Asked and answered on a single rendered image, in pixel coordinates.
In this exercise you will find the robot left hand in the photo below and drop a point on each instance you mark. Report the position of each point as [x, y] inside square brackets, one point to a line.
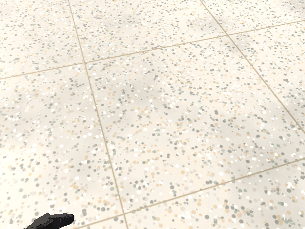
[49, 221]

